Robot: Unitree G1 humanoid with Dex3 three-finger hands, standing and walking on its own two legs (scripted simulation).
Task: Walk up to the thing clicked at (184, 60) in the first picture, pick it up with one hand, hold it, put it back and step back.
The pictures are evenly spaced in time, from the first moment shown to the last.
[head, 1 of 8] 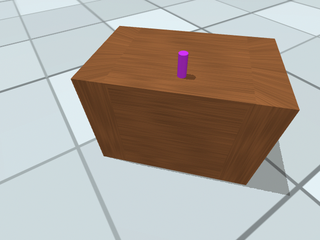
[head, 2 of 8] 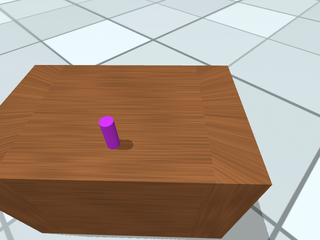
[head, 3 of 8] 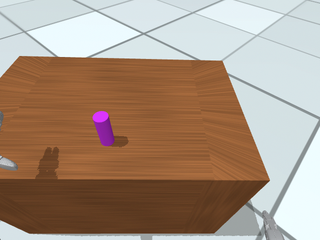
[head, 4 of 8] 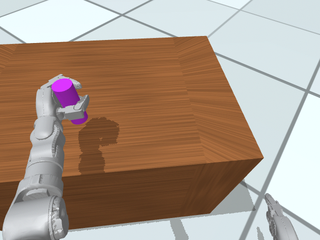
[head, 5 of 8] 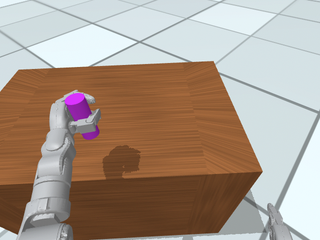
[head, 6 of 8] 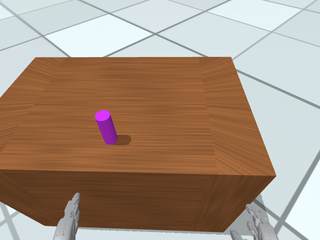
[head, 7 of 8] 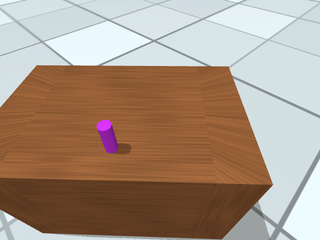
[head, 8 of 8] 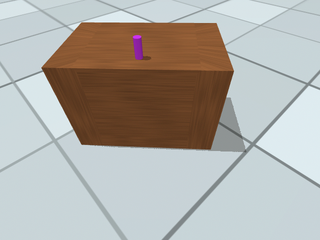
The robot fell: no
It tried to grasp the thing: yes
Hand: left
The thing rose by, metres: 0.23
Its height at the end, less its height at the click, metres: +0.00
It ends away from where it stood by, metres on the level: 0.02
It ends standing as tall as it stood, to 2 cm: yes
